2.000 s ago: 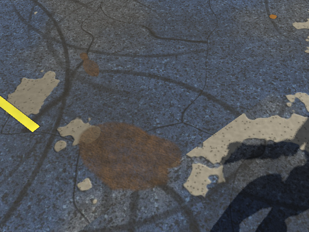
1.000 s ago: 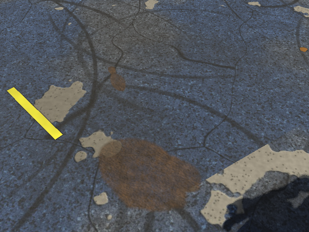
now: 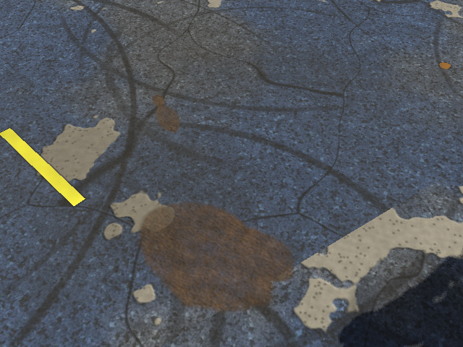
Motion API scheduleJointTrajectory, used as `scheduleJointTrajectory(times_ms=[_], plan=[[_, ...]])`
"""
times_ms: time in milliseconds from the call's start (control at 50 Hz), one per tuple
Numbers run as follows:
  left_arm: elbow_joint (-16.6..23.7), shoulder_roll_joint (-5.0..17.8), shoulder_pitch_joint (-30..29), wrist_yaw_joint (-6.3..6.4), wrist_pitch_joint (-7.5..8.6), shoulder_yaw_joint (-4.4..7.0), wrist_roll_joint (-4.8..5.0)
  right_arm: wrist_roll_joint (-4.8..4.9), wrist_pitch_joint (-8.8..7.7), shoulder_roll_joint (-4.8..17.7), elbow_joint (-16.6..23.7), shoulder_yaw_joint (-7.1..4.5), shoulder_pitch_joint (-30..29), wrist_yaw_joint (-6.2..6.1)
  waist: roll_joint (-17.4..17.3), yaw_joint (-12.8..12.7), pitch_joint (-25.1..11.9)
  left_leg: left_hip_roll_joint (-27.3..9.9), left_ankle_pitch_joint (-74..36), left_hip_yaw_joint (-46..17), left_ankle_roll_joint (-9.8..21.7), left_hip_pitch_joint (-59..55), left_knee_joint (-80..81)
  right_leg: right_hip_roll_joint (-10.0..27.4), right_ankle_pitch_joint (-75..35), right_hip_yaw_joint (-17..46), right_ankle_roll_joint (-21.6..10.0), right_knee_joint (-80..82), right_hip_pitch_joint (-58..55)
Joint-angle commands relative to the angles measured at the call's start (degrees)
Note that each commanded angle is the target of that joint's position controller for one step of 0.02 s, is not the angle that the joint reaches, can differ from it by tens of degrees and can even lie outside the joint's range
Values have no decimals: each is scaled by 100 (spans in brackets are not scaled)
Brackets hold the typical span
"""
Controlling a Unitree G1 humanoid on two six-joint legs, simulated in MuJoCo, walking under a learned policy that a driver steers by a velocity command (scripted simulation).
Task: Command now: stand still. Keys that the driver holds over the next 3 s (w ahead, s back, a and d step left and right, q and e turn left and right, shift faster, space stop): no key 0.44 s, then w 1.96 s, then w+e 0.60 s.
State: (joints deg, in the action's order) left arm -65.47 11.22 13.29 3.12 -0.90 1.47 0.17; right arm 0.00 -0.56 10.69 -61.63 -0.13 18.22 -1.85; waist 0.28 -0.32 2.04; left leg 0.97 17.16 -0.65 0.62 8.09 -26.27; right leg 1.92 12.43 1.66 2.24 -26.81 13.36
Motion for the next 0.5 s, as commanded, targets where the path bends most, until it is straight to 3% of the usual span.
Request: scheduleJointTrajectory(times_ms=[20, 440, 460, 500], plan=[[91, 543, 292, 17, 25, 74, 1, 2, -25, 524, 56, -86, 440, -17, -35, 3, 158, -170, -828, -133, 60, 586, 589, -19, -745, -58, -139, 287, -319], [132, 444, 495, 20, 42, 60, 11, 14, -29, 414, -6, -85, 619, -32, -34, 13, 208, -162, -773, -93, 42, 631, 541, -41, -727, -61, -166, 244, -272], [78, 369, 597, 22, 37, 42, 7, 13, -21, 361, -64, -75, 725, -41, -65, 15, 69, -117, -202, -54, 61, 577, 592, -121, -220, -152, -170, 222, -334], [91, 395, 596, 36, 39, 71, 63, 85, 10, 601, -25, -162, 715, -85, -306, 51, 310, -170, 1815, -265, 307, 815, 719, -431, 1502, -477, -246, -224, 68]])
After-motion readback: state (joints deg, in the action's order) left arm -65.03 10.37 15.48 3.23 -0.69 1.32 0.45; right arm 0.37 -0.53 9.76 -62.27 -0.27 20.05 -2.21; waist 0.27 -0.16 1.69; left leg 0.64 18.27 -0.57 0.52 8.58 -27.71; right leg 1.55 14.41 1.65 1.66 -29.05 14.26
